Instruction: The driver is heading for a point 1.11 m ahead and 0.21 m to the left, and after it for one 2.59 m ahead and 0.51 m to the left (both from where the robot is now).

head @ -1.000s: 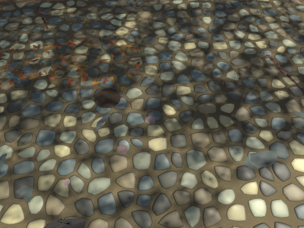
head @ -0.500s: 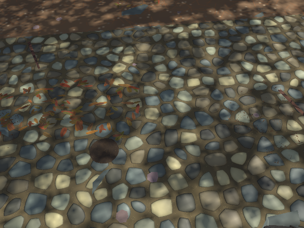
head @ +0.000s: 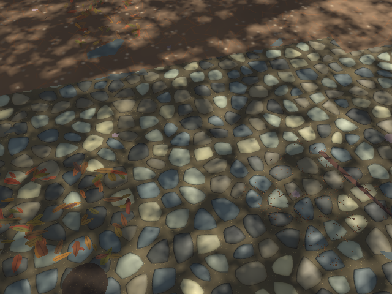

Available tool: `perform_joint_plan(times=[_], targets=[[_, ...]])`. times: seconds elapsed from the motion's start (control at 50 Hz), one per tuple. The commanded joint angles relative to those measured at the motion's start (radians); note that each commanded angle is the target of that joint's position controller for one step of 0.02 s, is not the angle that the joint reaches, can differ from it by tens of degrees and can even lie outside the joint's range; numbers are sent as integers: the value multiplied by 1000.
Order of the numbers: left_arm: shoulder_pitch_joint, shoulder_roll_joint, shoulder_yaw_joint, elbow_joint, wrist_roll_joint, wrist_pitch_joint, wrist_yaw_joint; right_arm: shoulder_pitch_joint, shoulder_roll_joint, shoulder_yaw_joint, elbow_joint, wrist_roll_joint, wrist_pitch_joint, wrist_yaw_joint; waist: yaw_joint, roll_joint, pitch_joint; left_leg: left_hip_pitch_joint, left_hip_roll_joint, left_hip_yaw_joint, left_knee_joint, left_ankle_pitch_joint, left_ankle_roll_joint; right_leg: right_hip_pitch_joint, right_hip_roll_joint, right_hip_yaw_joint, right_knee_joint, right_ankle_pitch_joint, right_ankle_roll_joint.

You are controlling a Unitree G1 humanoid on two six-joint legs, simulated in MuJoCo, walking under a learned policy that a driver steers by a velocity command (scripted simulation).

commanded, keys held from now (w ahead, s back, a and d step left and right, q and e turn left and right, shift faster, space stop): w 0.90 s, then w+q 0.10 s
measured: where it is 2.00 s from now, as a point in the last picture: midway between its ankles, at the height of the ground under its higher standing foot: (155, 142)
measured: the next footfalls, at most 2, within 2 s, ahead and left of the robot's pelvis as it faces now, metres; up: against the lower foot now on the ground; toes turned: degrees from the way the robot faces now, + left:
right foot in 0.10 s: +0.24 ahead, -0.14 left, +0.00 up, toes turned -2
left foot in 0.64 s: +0.54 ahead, +0.10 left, +0.00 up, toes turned +3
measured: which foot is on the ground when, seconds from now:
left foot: down 0.00-0.12, up 0.14-0.62, down 0.64-1.00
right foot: up 0.00-0.08, down 0.10-0.64, up 0.66-1.00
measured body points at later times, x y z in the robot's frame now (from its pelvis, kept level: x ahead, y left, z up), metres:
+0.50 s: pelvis +0.28 -0.04 +0.00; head +0.30 -0.05 +0.45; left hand +0.27 +0.23 -0.13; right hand +0.47 -0.29 -0.10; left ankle +0.47 +0.13 -0.69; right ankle +0.20 -0.14 -0.74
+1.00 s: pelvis +0.55 +0.01 +0.01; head +0.57 +0.02 +0.45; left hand +0.72 +0.27 -0.10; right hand +0.56 -0.26 -0.13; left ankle +0.50 +0.10 -0.74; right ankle +0.74 -0.17 -0.68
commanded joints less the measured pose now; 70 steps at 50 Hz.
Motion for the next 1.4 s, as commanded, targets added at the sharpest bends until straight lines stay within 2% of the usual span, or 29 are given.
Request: perform_joint_plan(times=[0.02, 0.06, 0.1, 0.12, 0.14, 0.16, 0.18, 0.22, 0.3, 0.44, 0.54, 0.6, 0.64, 0.66, 0.68, 0.7, 0.72, 0.76, 0.86, 1.06, 1.12, 1.16, 1.18, 1.2, 1.22, 1.24, 1.26, 1.32, 1.4], targets=[[-105, 79, 14, -95, -5, -22, -16, 24, -168, -39, -23, 7, 5, -9, 21, 109, 50, 11, 308, -137, -14, 313, 146, 15, 20, -8, -57, -47, -29], [-44, 111, 27, -85, -4, -28, -21, 2, -185, -44, -24, 7, 16, -13, 70, 126, 10, 45, 313, -131, 73, 476, 124, 126, 51, -34, -83, -116, -57], [242, 197, 71, -3, 5, -28, -10, -11, -148, -27, -40, -4, 24, -17, 198, 89, -178, -87, 220, -53, 427, 583, 70, 549, 36, -19, -73, -92, -123], [381, 303, 95, 19, 24, -23, -3, 80, -57, 3, -69, -20, 10, -12, 190, -115, -339, -450, 91, 4, 819, 217, 5, 947, -219, 362, -73, -135, -256], [412, 266, 84, 35, 6, -16, -8, 106, -36, 13, -53, -8, -13, -6, 188, -250, -426, -668, -1, -100, 1030, -326, -14, 1055, -315, 706, -239, -286, -347], [348, 199, 62, 25, -2, -16, -8, 24, -139, -13, -69, 19, -30, 1, 194, -154, -282, -779, 67, -156, 1116, -302, 4, 954, -278, 609, -265, -374, -296], [271, 163, 51, 6, 1, -15, -6, -57, -151, -15, -92, 27, -38, 2, 174, -97, -171, -794, 119, -128, 1095, -208, 17, 810, -238, 465, -283, -344, -255], [159, 106, 33, -8, 18, -21, -11, -92, -135, -23, -94, 2, -24, -8, 107, -36, -56, -696, 191, -113, 964, -72, 10, 560, -161, 296, -353, -205, -219], [168, 131, 40, 20, 17, -37, -10, -79, -81, -18, -97, -9, 13, -13, 61, -33, -19, -644, 211, -102, 848, 41, -21, 441, -130, 169, -440, -64, -238], [278, 161, 44, 79, 3, -23, 17, -316, -46, -5, -165, -9, 2, 2, 131, -12, 37, -653, 168, -53, 447, 364, -38, 495, -84, 34, -464, -28, -191], [356, 173, 49, 129, -5, 1, 22, -432, -57, 1, -218, 1, -9, 29, 159, -17, 70, -692, 142, -54, 326, 286, -6, 667, -153, 52, -392, 8, -181], [328, 194, 57, 132, -7, 16, 28, -365, -97, -13, -212, 0, -17, 39, 101, -48, 21, -557, 99, -23, 290, 179, 36, 722, -168, 48, -283, 241, -151], [303, 166, 44, 119, 0, 24, 30, -87, -178, -55, -130, -8, -17, 27, -29, -22, -157, -138, 87, -15, 291, 222, 95, 600, -79, -24, 45, 387, -101], [387, 81, 17, 94, 14, 11, 24, 58, -274, -79, -106, -29, -13, 19, -29, 150, -326, 271, 340, -370, 307, 192, 221, 247, 33, -76, 427, 45, -40], [433, 29, -2, 111, 12, -13, 16, 96, -256, -71, -89, -15, -7, 24, -18, 309, -421, 423, 459, -740, 149, 37, 310, 4, 159, 25, 646, -629, -14], [338, 139, 27, 98, -18, -31, 9, 54, -183, -48, -94, -5, -7, 22, -33, 225, -307, 346, 423, -677, 112, -71, 260, -108, 94, 92, 742, -618, -31], [255, 160, 32, 71, -31, -40, 8, -32, -156, -40, -111, -5, -6, 18, -14, 176, -175, 196, 393, -540, 86, -38, 222, -145, 41, 57, 728, -520, -44], [211, 141, 39, 67, -11, -32, 19, -143, -104, -24, -129, -24, -9, 21, 49, 106, -53, -66, 319, -365, 14, 101, 193, -52, -32, 37, 617, -376, -39], [195, 83, 36, 57, 5, 9, 27, -125, -125, -30, -96, -24, -24, 15, 96, 104, -4, -190, 284, -217, -88, 240, 212, -24, -65, 29, 441, -229, 0], [-122, 71, 21, -44, -2, -25, -7, 36, -158, -42, -25, 8, 9, -18, 13, 102, 59, -89, 268, -187, -23, 215, 164, 38, 24, 10, -55, 23, 26], [-65, 122, 37, -38, -5, -41, -13, 16, -175, -53, -27, 9, 22, -25, 66, 134, 29, -50, 297, -241, 67, 256, 136, 159, 42, 14, -106, -78, 0], [177, 197, 74, 25, 7, -49, -1, -3, -128, -37, -44, 0, 27, -24, 179, 107, -130, -141, 203, -187, 353, 359, 85, 520, 19, 22, -103, -99, -58], [331, 280, 93, 42, 19, -46, 6, 39, -51, -14, -73, -26, 23, -22, 204, -64, -303, -376, 96, -113, 695, 69, 36, 849, -196, 244, -61, -105, -129], [362, 304, 97, 58, 17, -34, 0, 134, 11, 3, -95, 5, 5, -19, 158, -341, -401, -678, -2, -112, 958, -363, 3, 1040, -349, 665, -229, -357, -242], [322, 196, 69, 42, 14, -34, 1, 70, -108, -25, -81, 29, 0, -21, 179, -192, -294, -763, 64, -190, 1073, -327, 9, 946, -310, 629, -279, -502, -206], [249, 147, 54, 30, 10, -35, 4, -13, -144, -37, -105, 35, 2, -22, 174, -120, -168, -795, 105, -167, 1079, -229, 19, 810, -283, 474, -294, -477, -164], [182, 122, 44, 24, 15, -35, 3, -39, -130, -39, -106, 26, 9, -26, 142, -55, -103, -750, 146, -154, 1054, -146, 15, 679, -244, 366, -322, -378, -149], [105, 87, 39, 36, 27, -41, 5, -29, -74, -45, -115, 19, 39, -19, 81, -92, -27, -642, 204, -149, 965, -41, 6, 495, -181, 156, -406, -227, -142], [132, 129, 56, 62, 29, -47, 19, -95, -58, -46, -160, 8, 63, -15, 77, -30, 12, -715, 212, -153, 859, 87, -16, 497, -190, 16, -450, -83, -170]])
